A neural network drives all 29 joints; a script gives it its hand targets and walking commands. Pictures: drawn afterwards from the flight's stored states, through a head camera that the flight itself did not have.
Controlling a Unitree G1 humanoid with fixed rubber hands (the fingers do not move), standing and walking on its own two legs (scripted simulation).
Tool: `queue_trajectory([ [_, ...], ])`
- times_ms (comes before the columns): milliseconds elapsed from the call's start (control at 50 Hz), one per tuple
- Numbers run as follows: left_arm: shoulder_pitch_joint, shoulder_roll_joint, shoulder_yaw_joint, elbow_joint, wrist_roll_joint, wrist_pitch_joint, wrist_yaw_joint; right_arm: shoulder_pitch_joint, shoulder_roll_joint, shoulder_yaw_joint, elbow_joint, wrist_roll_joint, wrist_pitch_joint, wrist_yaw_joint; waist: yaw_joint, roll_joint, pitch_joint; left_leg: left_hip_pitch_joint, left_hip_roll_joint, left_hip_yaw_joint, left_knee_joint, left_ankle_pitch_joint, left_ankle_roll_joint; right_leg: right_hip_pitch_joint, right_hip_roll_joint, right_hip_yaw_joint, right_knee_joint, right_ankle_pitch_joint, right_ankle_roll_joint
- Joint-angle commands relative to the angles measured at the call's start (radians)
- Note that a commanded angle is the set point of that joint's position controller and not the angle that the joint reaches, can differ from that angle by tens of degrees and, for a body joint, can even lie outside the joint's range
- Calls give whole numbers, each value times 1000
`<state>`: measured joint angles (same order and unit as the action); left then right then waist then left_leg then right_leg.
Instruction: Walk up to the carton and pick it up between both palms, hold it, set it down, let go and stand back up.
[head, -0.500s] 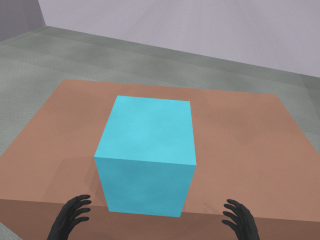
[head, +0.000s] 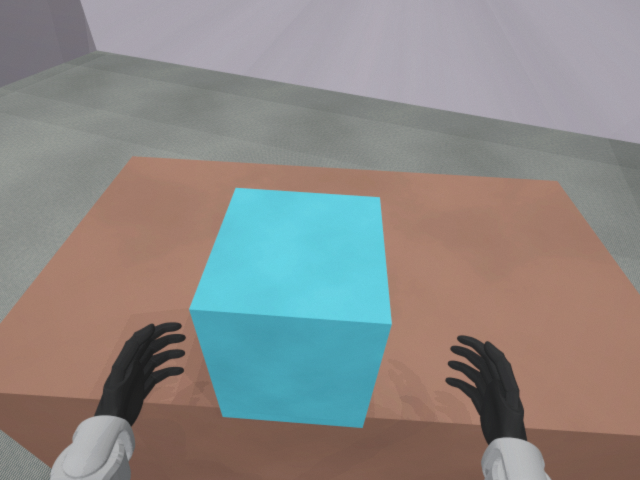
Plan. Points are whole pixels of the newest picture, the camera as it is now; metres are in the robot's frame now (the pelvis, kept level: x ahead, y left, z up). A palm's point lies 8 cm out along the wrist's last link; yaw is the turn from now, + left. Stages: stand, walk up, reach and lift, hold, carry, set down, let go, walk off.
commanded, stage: reach and lift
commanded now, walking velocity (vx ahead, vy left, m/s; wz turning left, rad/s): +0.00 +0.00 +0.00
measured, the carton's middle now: (299, 309) +0.35 +0.05 +0.04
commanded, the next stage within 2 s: none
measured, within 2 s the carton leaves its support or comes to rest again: neither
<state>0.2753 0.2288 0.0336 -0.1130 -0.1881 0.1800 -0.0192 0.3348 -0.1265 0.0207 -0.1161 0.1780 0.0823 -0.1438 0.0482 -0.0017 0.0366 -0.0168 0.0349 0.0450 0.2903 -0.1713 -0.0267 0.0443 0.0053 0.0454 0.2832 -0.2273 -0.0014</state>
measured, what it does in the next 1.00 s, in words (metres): stands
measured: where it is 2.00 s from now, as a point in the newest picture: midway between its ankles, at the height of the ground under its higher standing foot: outside the picture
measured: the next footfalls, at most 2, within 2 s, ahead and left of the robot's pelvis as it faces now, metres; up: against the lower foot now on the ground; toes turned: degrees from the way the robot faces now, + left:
none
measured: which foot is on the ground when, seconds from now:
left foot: down 0.00-1.00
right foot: down 0.00-1.00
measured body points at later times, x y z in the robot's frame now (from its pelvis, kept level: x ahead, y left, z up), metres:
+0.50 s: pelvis +0.00 +0.00 +0.00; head -0.01 +0.00 +0.45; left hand +0.28 +0.22 +0.11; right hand +0.28 -0.19 +0.10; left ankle +0.00 +0.13 -0.75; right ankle -0.04 -0.12 -0.75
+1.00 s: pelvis -0.02 +0.00 +0.00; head -0.03 +0.01 +0.45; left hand +0.35 +0.22 +0.16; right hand +0.35 -0.19 +0.16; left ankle +0.00 +0.13 -0.75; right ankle -0.04 -0.12 -0.75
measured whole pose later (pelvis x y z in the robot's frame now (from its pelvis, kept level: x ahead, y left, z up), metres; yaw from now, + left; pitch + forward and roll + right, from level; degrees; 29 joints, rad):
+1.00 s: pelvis -0.02 +0.00 +0.00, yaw -1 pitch -1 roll +0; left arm -0.49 0.30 0.20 0.11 -0.17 0.67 -0.01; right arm -0.47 -0.28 0.03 0.19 0.41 0.42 -0.22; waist -0.03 -0.03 -0.01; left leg -0.16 0.04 0.05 0.32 -0.14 -0.02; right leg -0.11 0.02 0.05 0.33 -0.20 0.00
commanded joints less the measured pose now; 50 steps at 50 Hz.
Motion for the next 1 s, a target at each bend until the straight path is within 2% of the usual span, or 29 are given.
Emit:
queue_trajectory([
  [0, -121, 95, 64, -160, -11, 20, -13, -81, -65, -21, -207, 9, 6, -18, -20, -20, -4, 158, -29, -3, 10, 253, 1, -245, -1, -4, -92, 216, 9],
  [60, -185, 111, 83, -214, -4, 36, -4, -134, -86, -26, -223, 39, 15, -16, -6, 25, -65, 173, -30, -3, 18, 297, -14, -220, 5, -12, -78, 229, 4],
  [120, -257, 107, 93, -192, -1, 79, -6, -195, -104, -33, -207, 45, 51, -14, -17, 40, -46, 172, -32, 0, -2, 234, -7, -252, -1, -6, -93, 180, 2],
  [200, -266, 93, 118, -190, -3, 143, -18, -227, -120, -20, -238, 67, 85, -34, -19, -12, -90, 196, -31, 7, 8, 276, 3, -235, 9, -12, -90, 247, 15],
  [260, -307, 90, 137, -237, 11, 179, -22, -266, -139, -20, -231, 91, 100, -46, -27, 21, -126, 214, -37, 7, 31, 365, -14, -208, 19, -18, -70, 351, 18],
  [280, -319, 80, 140, -210, 12, 193, -27, -273, -141, -21, -194, 90, 111, -49, -37, 8, -98, 206, -36, 4, 27, 353, -13, -211, 20, -16, -74, 357, 19],
  [320, -353, 97, 163, -227, 22, 219, -30, -321, -162, -23, -221, 95, 125, -60, -32, 7, -124, 210, -39, 9, 27, 347, -11, -194, 19, -16, -64, 385, 26],
  [360, -380, 83, 164, -232, 20, 245, -24, -357, -161, -19, -210, 114, 140, -62, -32, 7, -110, 197, -35, 5, 20, 331, -12, -196, 23, -21, -54, 380, 26],
  [380, -428, 82, 159, -252, 24, 257, -20, -402, -174, -32, -204, 126, 148, -58, -34, 31, -125, 196, -32, 5, 19, 322, -17, -205, 29, -25, -56, 337, 19],
  [400, -443, 100, 165, -305, 17, 263, -10, -423, -186, -31, -249, 139, 146, -54, -22, 32, -164, 208, -31, 8, 27, 351, -19, -204, 34, -29, -53, 336, 16],
  [440, -460, 103, 180, -246, 24, 291, -10, -444, -185, -30, -200, 140, 163, -62, -35, 5, -142, 201, -34, 10, 24, 314, -6, -196, 29, -22, -53, 343, 26],
  [460, -476, 78, 168, -214, 28, 312, -17, -464, -182, -32, -166, 148, 179, -66, -47, 21, -120, 195, -33, 6, 20, 309, -7, -205, 26, -21, -57, 359, 23],
  [480, -533, 99, 176, -214, 22, 325, -19, -528, -191, -30, -180, 154, 190, -67, -35, 18, -154, 177, -37, 15, 13, 263, -4, -203, 25, -20, -58, 314, 24],
  [520, -565, 110, 186, -195, 10, 346, -17, -553, -189, -27, -165, 154, 204, -76, -41, -11, -158, 161, -38, 17, 13, 252, 6, -195, 21, -16, -39, 371, 36],
  [540, -613, 122, 197, -223, 12, 354, -14, -588, -207, -43, -160, 156, 212, -79, -48, 0, -196, 162, -38, 21, 14, 249, -1, -180, 27, -21, -32, 367, 39],
  [580, -656, 111, 184, -164, 13, 380, -18, -648, -208, -30, -107, 172, 232, -78, -57, 2, -183, 143, -37, 17, 13, 237, 5, -190, 27, -23, -33, 353, 37],
  [620, -744, 142, 197, -155, 9, 392, -13, -730, -210, -34, -105, 180, 248, -79, -47, 16, -218, 114, -39, 23, 2, 181, 13, -191, 20, -16, -27, 297, 36],
  [640, -738, 149, 202, -156, 7, 398, -7, -745, -217, -37, -123, 175, 245, -82, -46, -2, -241, 118, -36, 25, 13, 218, 15, -182, 25, -20, -16, 342, 40],
  [660, -778, 150, 209, -139, 14, 408, -5, -782, -220, -42, -83, 183, 251, -83, -46, 14, -244, 118, -36, 25, 16, 225, 10, -180, 27, -24, -12, 340, 38],
  [700, -840, 153, 209, -104, 13, 430, -11, -844, -234, -40, -42, 194, 270, -88, -57, 1, -252, 120, -32, 19, 19, 237, 9, -178, 33, -28, -10, 361, 40],
  [720, -804, 142, 207, -39, 23, 445, -17, -820, -230, -28, 16, 193, 285, -89, -65, -12, -214, 129, -32, 14, 18, 242, 14, -182, 32, -26, -14, 377, 41],
  [740, -849, 158, 213, -75, 23, 448, -20, -860, -244, -37, -21, 200, 285, -91, -67, -9, -264, 133, -36, 17, 21, 241, 12, -169, 32, -27, -10, 383, 46],
  [780, -889, 169, 216, -60, 27, 454, -14, -894, -244, -42, 18, 201, 291, -92, -73, -14, -281, 135, -38, 17, 21, 232, 14, -179, 34, -32, -6, 382, 54],
  [820, -976, 189, 210, -57, 27, 465, -7, -982, -257, -62, 29, 202, 293, -91, -80, 19, -293, 121, -40, 17, 24, 213, 8, -189, 32, -38, -1, 363, 47],
  [840, -1017, 189, 201, 7, 29, 470, -3, -1019, -252, -55, 107, 207, 307, -85, -79, 35, -258, 96, -36, 13, 16, 173, 12, -210, 31, -35, -7, 302, 37],
  [880, -1070, 207, 201, 65, 29, 469, 2, -1072, -247, -46, 149, 216, 317, -75, -69, 23, -273, 72, -34, 17, 0, 103, 28, -223, 27, -30, -16, 230, 36],
  [920, -1099, 220, 195, 56, 22, 457, 15, -1111, -250, -34, 148, 230, 309, -68, -61, 19, -349, 94, -32, 14, 19, 146, 32, -212, 29, -35, -3, 257, 37],
  [940, -1162, 236, 193, 57, 18, 457, 22, -1165, -264, -46, 163, 234, 308, -69, -67, 45, -379, 105, -32, 14, 35, 188, 24, -213, 31, -38, 5, 292, 36],
  [980, -1207, 245, 190, 143, 15, 468, 21, -1236, -290, -54, 224, 240, 311, -67, -81, 22, -403, 123, -30, 6, 53, 217, 21, -225, 42, -45, 7, 327, 41],
])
